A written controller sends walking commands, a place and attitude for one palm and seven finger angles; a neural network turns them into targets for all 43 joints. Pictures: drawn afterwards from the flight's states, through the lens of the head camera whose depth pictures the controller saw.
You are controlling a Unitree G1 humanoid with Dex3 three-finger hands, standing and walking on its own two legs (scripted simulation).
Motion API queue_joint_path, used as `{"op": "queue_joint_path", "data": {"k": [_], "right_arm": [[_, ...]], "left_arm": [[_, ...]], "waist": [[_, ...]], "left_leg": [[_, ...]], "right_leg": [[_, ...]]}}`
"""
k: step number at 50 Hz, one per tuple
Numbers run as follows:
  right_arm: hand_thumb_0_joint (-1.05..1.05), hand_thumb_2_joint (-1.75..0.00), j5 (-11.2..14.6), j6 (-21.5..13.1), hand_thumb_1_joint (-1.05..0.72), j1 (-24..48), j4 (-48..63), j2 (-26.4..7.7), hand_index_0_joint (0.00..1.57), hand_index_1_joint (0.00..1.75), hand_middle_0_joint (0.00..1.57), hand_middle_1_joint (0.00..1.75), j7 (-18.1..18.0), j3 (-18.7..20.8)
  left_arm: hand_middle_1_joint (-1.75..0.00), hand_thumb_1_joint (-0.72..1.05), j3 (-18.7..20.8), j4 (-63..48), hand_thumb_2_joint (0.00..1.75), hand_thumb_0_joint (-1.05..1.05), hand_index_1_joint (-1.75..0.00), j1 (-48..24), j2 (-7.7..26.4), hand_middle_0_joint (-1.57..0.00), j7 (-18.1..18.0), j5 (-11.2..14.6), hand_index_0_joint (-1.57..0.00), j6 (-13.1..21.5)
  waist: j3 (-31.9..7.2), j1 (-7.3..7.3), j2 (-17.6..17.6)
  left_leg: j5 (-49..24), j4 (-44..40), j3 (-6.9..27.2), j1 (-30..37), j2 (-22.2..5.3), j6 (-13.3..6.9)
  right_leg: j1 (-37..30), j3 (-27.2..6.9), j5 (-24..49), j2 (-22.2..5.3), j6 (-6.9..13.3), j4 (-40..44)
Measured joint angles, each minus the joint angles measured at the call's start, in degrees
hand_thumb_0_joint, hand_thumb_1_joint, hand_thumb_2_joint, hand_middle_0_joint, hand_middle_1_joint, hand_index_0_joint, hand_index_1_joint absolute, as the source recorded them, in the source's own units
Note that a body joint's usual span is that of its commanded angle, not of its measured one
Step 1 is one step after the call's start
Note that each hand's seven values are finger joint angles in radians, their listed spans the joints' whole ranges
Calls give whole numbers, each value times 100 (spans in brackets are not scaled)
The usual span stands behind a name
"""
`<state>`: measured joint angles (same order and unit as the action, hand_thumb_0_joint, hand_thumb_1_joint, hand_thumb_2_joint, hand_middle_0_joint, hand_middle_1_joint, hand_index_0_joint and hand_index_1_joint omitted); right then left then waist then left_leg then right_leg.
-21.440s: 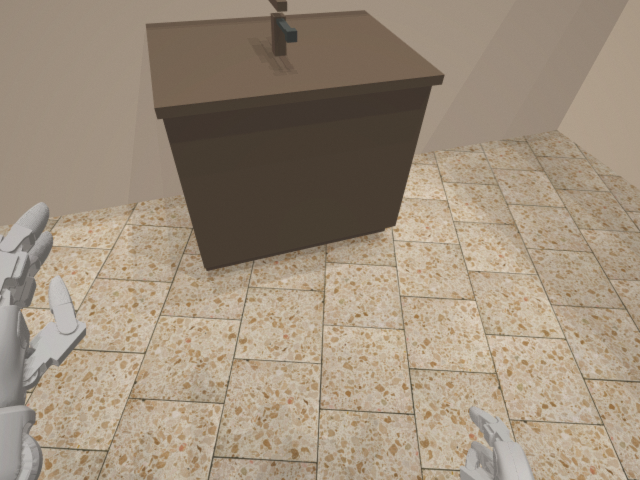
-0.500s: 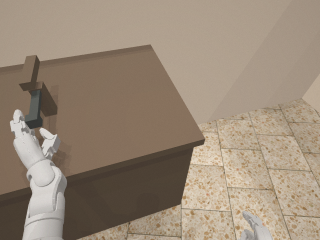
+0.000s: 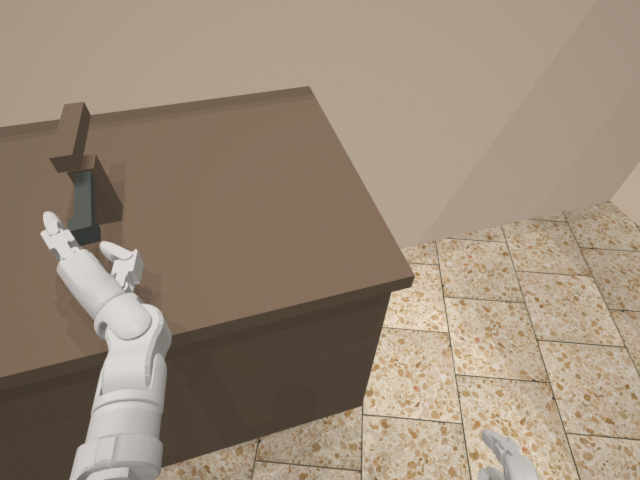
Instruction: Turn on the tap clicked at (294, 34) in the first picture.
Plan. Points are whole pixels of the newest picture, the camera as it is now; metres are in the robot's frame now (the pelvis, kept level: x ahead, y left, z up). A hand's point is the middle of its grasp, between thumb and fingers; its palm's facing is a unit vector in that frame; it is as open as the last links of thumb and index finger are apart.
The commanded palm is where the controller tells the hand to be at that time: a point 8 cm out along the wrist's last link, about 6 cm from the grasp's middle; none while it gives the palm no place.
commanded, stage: push the lever round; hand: left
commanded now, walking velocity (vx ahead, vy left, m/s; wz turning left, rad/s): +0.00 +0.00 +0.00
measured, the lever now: (84, 230) +0.38 +0.33 +0.11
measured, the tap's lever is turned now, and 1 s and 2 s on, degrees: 6 40 81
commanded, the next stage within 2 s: lift the hand up off the lever in 1.54 s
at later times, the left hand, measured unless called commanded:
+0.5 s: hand (182, 232) +0.40 +0.22 +0.09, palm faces +0.81 -0.58 -0.08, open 8.0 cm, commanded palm +0.35 +0.24 +0.09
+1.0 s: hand (189, 222) +0.42 +0.22 +0.09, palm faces +0.85 -0.53 -0.09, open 8.0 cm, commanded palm +0.37 +0.22 +0.09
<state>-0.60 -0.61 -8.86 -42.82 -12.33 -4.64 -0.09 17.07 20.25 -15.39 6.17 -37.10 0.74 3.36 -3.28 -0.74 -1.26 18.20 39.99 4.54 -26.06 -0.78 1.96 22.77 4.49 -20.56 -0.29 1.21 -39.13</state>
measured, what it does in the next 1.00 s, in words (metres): stands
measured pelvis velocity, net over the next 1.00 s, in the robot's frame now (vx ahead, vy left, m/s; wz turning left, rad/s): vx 0.02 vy -0.01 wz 0.00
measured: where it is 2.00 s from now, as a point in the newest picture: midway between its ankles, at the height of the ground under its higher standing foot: outside the picture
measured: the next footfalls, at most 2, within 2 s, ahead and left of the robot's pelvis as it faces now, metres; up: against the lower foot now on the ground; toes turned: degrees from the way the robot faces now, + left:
none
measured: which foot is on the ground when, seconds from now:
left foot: down 0.00-1.00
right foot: down 0.00-1.00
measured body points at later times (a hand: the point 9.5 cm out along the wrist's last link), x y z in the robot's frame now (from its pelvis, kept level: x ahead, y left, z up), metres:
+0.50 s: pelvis +0.01 -0.01 +0.00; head +0.02 -0.02 +0.45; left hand +0.35 +0.25 +0.10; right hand +0.15 -0.25 -0.12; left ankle +0.03 +0.14 -0.72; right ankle +0.00 -0.11 -0.72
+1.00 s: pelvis +0.02 -0.01 +0.00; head +0.04 -0.02 +0.45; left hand +0.37 +0.24 +0.10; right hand +0.15 -0.25 -0.13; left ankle +0.03 +0.14 -0.72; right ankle +0.00 -0.11 -0.72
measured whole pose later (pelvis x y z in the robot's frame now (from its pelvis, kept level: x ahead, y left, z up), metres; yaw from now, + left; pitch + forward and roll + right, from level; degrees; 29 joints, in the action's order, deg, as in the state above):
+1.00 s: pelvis +0.02 -0.01 +0.00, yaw +0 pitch +7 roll +0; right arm -4.2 1.9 -10.5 -44.4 -11.4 1.4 2.9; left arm 19.1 32.4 -28.9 0.8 -50.2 -4.3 -0.7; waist -5.9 1.0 -1.5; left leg 20.0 40.5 4.6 -27.8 -1.3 2.8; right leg 24.8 4.6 -22.7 0.1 1.9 -40.2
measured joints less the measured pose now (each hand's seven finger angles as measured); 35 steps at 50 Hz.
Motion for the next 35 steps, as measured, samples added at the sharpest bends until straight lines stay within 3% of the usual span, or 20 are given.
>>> {"op": "queue_joint_path", "data": {"k": [9, 18, 26, 35], "right_arm": [[1, -90, -31, 10, -91, 42, -114, 20, 20, 30, 21, 30, -2, 16], [1, -90, -97, 85, -91, 104, -188, 94, 20, 30, 21, 30, 45, 23], [0, -90, -210, 209, -91, 16, -132, 94, 20, 30, 21, 30, 207, 99], [0, -90, -303, 279, -91, -252, -147, -10, 20, 30, 20, 30, 471, 290]], "left_arm": [[-15, 90, -158, 370, 90, 2, -15, -369, -123, -15, -396, -109, -6, 31], [-15, 90, -315, 774, 90, 2, -15, -714, -353, -15, -790, -263, -7, 82], [-15, 90, 144, 1388, 90, 2, -14, -1236, -240, -16, -952, -265, -11, -200], [-15, 89, 203, 1229, 91, 2, -13, -1194, -412, -16, -1139, -415, -11, -168]], "waist": [[39, -14, -14], [-16, 73, -18], [-149, 217, -38], [-269, 190, -52]], "left_leg": [[-57, -40, 57, -10, 4, 22], [-59, -85, 48, -2, -22, 42], [-1, -104, 20, -38, -87, 87], [153, 23, -11, -165, -64, 90]], "right_leg": [[-6, 56, 35, 1, 24, 33], [18, 47, 18, 24, 56, 26], [73, 18, -20, 86, 96, 49], [219, -11, -188, 59, 84, -110]]}}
